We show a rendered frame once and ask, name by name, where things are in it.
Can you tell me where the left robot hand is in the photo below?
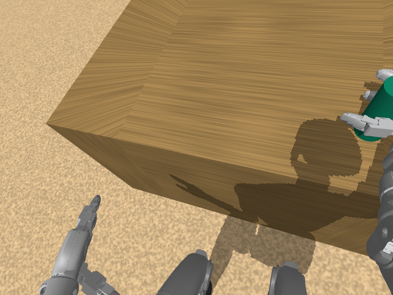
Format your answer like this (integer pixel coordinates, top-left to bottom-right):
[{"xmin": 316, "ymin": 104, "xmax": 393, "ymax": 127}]
[{"xmin": 50, "ymin": 195, "xmax": 120, "ymax": 295}]

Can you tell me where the right robot arm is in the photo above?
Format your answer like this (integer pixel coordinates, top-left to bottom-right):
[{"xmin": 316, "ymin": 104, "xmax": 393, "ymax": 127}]
[{"xmin": 367, "ymin": 143, "xmax": 393, "ymax": 295}]

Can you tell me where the right robot hand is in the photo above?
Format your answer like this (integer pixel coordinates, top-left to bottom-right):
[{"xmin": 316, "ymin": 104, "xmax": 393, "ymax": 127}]
[{"xmin": 340, "ymin": 69, "xmax": 393, "ymax": 138}]

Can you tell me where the left robot arm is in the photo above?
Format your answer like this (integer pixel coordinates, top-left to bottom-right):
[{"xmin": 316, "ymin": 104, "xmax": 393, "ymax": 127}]
[{"xmin": 39, "ymin": 277, "xmax": 79, "ymax": 295}]

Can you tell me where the can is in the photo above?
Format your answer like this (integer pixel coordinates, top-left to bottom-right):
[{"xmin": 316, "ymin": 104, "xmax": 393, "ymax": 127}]
[{"xmin": 354, "ymin": 76, "xmax": 393, "ymax": 142}]

